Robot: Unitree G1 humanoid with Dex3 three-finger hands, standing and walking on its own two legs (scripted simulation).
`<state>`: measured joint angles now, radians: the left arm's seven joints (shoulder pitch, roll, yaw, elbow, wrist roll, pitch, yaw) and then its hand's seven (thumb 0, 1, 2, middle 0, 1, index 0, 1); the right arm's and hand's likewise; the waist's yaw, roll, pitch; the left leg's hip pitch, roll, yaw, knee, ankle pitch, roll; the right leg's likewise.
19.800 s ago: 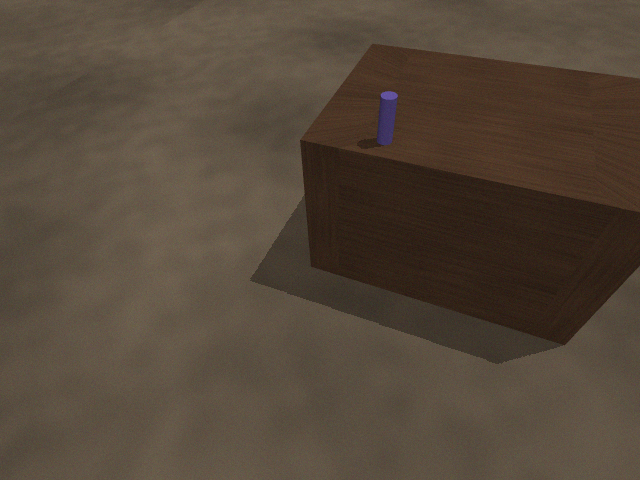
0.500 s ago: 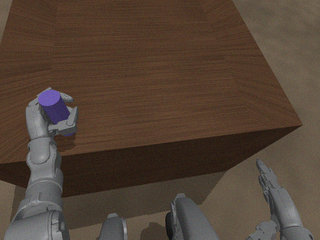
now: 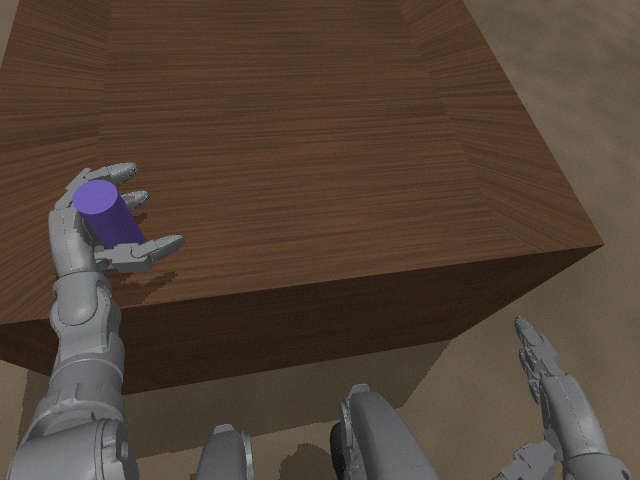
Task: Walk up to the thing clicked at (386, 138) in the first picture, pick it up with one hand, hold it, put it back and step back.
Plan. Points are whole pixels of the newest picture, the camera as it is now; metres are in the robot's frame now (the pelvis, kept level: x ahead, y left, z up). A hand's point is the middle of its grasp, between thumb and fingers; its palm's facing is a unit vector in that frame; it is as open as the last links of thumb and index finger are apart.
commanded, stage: open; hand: left
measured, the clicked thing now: (117, 229) +0.45 +0.19 +0.01
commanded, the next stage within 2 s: withdraw in 0.06 s
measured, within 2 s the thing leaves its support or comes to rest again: neither
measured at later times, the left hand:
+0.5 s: hand (64, 192) +0.46 +0.23 +0.07, palm faces +0.19 -0.98 -0.04, open 16.9 cm
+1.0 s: hand out of the picture +0.42 +0.33 +0.13, palm faces +0.36 -0.87 -0.34, open 17.3 cm
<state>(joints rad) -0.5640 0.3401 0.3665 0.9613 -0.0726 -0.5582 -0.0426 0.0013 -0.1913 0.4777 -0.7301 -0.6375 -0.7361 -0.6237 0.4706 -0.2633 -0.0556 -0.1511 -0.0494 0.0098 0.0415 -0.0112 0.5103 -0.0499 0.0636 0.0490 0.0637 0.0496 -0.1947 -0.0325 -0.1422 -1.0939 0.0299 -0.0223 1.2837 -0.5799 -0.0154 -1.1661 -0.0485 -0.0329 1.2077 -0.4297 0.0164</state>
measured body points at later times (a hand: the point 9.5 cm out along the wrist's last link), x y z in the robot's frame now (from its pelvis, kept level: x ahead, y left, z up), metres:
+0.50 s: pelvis +0.01 +0.00 +0.02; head +0.11 +0.03 +0.45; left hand +0.45 +0.28 +0.07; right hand +0.16 -0.27 +0.03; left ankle +0.01 +0.12 -0.62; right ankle +0.07 -0.14 -0.62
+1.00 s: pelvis +0.03 +0.00 +0.08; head +0.08 +0.01 +0.52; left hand +0.40 +0.37 +0.15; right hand +0.18 -0.25 +0.04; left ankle +0.01 +0.12 -0.62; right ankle +0.07 -0.14 -0.62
